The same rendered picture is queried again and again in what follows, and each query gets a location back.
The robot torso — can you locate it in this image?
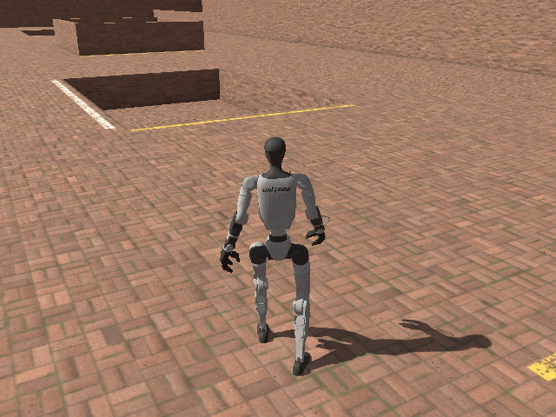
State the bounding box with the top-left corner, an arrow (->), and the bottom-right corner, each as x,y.
256,170 -> 297,261

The robot right upper arm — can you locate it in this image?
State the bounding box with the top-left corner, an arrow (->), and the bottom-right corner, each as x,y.
294,174 -> 319,220

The left robot hand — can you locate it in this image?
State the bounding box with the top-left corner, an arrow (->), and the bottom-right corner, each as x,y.
220,249 -> 240,273

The robot left foot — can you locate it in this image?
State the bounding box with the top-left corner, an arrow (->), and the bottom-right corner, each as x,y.
257,322 -> 269,343

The robot left forearm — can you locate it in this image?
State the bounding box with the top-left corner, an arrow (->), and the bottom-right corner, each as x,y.
223,211 -> 242,252

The right robot hand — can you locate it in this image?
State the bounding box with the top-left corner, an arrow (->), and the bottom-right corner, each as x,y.
305,230 -> 326,246

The robot left upper arm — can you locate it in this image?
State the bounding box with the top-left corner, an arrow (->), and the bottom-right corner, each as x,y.
235,175 -> 258,225

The robot right forearm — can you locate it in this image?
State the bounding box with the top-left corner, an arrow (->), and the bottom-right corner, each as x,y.
310,206 -> 325,234

